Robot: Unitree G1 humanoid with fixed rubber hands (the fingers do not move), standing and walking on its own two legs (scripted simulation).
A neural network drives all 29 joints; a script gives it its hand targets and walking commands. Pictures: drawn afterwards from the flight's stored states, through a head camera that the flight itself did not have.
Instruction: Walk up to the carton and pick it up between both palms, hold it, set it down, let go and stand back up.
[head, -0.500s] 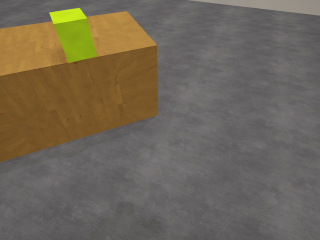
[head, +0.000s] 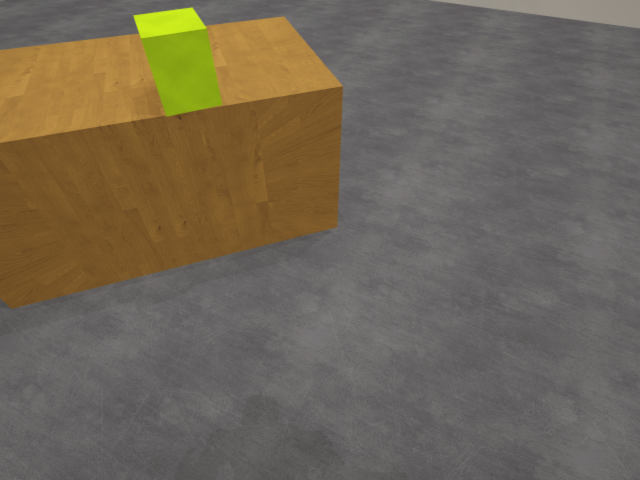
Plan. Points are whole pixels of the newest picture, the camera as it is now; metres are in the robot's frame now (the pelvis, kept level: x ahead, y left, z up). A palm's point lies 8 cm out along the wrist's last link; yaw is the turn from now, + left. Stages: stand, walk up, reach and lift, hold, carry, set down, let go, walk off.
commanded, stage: walk up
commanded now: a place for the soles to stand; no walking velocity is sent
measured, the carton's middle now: (179, 61) +1.23 +0.46 +0.00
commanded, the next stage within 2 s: none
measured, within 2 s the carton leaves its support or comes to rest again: neither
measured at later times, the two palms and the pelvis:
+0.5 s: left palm out of the picture +0.13 +0.38 -0.11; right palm (504, 438) +0.24 -0.25 -0.14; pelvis +0.13 +0.05 -0.03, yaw +14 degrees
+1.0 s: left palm out of the picture +0.13 +0.39 -0.13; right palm (384, 267) +0.53 -0.10 -0.11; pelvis +0.28 +0.12 -0.03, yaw +23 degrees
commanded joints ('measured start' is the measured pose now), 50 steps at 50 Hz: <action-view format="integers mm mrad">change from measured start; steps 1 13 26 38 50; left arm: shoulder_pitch -36 16 225 306 304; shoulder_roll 377 315 442 312 358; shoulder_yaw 112 63 142 75 37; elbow -145 -247 -249 -272 -318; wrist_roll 13 -7 7 -22 -33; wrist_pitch -41 -7 -51 -65 -3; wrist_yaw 28 -19 6 4 22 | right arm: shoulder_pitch -90 105 106 -10 217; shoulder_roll -243 -387 -243 -183 -340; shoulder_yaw -88 -153 -87 -70 -141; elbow -147 -199 -289 -285 -277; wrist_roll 1 26 23 26 66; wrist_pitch -31 -74 -70 -77 -103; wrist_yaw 27 -7 -40 1 -51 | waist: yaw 27 -13 79 82 -76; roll -113 104 -160 -216 83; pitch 62 39 47 53 -193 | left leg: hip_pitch -325 137 -444 -313 482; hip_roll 170 345 -93 11 451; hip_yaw -62 -638 -143 28 -635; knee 182 -592 492 93 -386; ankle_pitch -86 -402 -118 75 70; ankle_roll -11 262 31 2 348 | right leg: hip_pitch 55 -503 -67 68 -597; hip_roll -478 -56 -415 -239 -27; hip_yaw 361 164 865 180 197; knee -250 833 -321 -86 946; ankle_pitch -312 -282 -765 311 -326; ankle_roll -279 -50 -121 -204 -46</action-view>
